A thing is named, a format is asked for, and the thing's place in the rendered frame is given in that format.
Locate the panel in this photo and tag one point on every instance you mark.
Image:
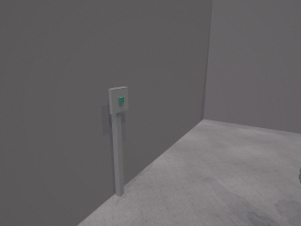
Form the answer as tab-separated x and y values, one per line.
115	110

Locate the button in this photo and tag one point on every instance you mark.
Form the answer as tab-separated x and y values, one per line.
121	100

